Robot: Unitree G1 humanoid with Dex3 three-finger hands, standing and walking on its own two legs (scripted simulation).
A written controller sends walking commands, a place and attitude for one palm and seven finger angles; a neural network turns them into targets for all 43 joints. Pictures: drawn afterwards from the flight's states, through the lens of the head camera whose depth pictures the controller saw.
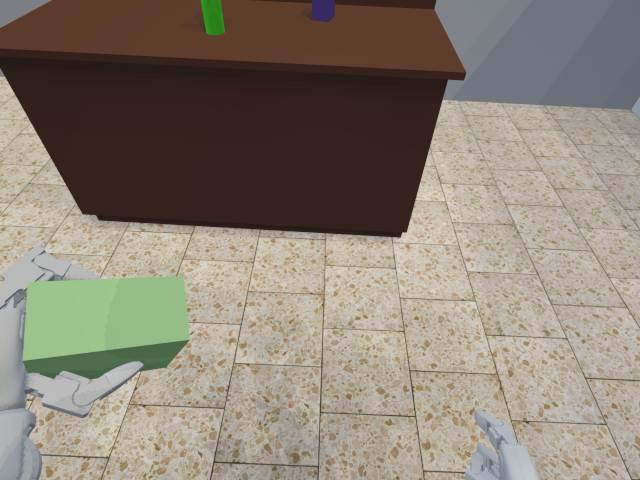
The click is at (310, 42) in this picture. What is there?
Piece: table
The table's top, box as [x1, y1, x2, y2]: [0, 0, 465, 80]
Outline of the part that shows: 0,28 0,55 2,56 463,80 465,75 465,71 433,9 335,4 335,15 328,22 322,22 311,19 311,3 256,0 221,0 225,32 220,35 209,35 205,32 200,0 51,0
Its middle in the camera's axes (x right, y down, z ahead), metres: -0.30 -0.72 +1.33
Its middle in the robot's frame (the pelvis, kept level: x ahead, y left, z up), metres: +1.47 +0.38 +0.01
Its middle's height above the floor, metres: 0.78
